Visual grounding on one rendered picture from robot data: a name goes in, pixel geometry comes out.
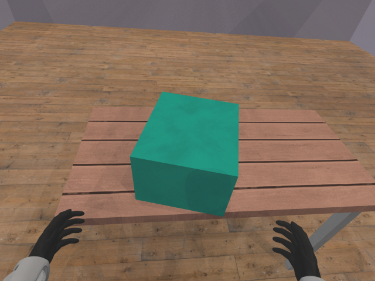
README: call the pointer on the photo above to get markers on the table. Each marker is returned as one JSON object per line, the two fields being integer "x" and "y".
{"x": 290, "y": 162}

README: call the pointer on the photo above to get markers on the carton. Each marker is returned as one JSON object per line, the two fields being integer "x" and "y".
{"x": 187, "y": 154}

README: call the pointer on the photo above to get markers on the robot left hand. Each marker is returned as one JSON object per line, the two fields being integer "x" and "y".
{"x": 50, "y": 240}

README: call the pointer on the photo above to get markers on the robot right hand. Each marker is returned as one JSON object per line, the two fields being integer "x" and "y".
{"x": 302, "y": 257}

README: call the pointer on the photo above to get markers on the left robot forearm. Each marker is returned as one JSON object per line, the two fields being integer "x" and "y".
{"x": 33, "y": 268}

